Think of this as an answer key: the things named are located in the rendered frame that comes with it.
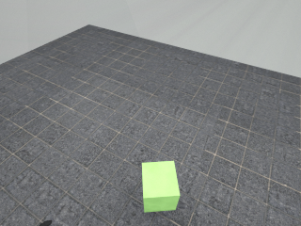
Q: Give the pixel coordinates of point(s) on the carton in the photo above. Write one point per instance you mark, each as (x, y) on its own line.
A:
(160, 186)

